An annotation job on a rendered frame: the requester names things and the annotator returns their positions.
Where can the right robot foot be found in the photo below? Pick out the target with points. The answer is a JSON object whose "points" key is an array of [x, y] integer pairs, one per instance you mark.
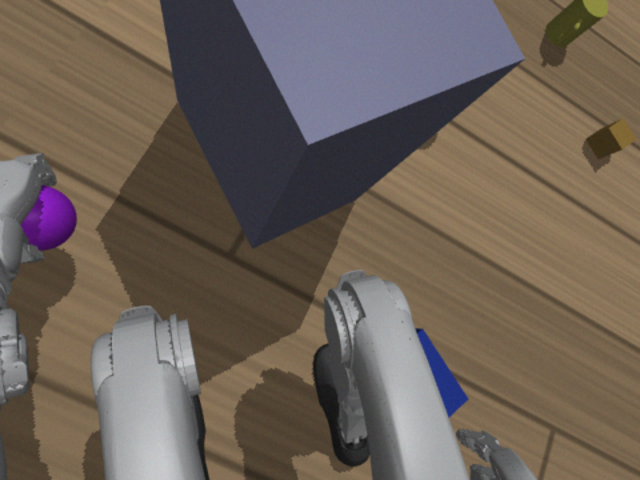
{"points": [[350, 454]]}

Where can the left robot arm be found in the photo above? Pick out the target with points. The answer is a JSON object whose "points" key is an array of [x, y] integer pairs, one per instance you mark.
{"points": [[14, 363]]}

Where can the left robot hand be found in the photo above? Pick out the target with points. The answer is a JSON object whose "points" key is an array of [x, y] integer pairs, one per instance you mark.
{"points": [[21, 180]]}

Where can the left robot foot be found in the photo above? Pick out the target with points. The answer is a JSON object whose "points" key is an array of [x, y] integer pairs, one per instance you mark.
{"points": [[202, 431]]}

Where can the right robot hand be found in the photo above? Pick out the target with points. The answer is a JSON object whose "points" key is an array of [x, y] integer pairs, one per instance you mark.
{"points": [[505, 463]]}

